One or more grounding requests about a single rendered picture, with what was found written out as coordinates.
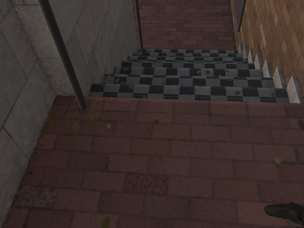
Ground stairs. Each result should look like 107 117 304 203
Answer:
88 48 290 104

